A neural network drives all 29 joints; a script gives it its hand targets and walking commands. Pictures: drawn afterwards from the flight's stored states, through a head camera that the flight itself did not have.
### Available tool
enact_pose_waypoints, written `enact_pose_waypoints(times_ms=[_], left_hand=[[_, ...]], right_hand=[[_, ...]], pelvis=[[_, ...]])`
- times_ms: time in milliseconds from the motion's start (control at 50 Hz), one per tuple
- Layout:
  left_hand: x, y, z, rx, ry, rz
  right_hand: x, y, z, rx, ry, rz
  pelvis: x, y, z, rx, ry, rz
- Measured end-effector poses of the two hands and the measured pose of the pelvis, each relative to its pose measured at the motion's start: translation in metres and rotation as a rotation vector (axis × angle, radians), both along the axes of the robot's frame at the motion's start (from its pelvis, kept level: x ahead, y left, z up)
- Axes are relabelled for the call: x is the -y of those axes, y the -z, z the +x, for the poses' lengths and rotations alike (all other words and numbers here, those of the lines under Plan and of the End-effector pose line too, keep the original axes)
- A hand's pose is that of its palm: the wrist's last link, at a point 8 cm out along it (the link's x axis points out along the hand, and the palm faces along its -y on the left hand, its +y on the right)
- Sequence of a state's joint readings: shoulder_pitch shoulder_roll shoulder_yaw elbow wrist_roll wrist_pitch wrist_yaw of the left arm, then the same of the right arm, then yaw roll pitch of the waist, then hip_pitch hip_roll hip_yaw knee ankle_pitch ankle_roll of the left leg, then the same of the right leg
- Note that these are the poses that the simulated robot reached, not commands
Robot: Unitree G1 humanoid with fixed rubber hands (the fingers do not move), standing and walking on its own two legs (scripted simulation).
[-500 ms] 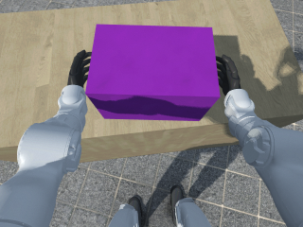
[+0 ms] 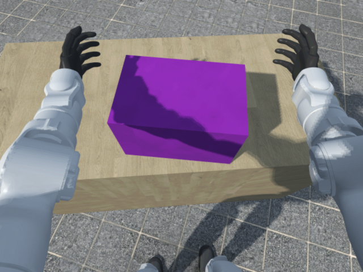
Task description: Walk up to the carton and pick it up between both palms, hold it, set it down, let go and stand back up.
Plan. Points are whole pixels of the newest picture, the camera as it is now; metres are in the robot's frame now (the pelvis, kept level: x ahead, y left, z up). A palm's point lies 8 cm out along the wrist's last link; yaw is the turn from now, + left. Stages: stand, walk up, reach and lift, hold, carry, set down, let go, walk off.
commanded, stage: set down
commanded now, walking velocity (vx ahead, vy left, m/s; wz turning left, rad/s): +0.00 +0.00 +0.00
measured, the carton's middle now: (181, 112) +0.50 +0.00 -0.06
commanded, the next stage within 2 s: none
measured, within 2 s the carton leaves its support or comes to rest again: neither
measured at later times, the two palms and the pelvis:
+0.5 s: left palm (63, 107) +0.43 +0.23 +0.08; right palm (302, 113) +0.41 -0.24 +0.07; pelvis -0.04 -0.01 -0.01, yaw +2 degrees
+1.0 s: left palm (68, 147) +0.37 +0.23 +0.03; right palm (299, 146) +0.35 -0.24 +0.02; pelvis -0.02 -0.01 +0.00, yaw +2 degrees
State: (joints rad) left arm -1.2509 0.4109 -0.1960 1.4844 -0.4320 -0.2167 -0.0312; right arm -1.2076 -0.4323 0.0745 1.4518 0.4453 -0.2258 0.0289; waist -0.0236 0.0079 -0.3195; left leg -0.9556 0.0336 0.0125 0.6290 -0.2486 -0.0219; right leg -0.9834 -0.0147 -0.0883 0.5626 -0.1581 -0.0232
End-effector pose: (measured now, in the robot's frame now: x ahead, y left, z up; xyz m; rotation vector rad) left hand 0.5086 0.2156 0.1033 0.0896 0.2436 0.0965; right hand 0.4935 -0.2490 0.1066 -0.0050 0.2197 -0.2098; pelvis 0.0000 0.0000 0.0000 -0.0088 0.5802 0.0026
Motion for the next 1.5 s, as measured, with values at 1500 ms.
enact_pose_waypoints(times_ms=[1500], left_hand=[[-0.017, 0.100, -0.184, -0.033, 0.001, -0.016]], right_hand=[[-0.014, 0.109, -0.184, -0.087, -0.034, 0.012]], pelvis=[[0.005, 0.004, -0.023, 0.317, -0.025, -0.005]])
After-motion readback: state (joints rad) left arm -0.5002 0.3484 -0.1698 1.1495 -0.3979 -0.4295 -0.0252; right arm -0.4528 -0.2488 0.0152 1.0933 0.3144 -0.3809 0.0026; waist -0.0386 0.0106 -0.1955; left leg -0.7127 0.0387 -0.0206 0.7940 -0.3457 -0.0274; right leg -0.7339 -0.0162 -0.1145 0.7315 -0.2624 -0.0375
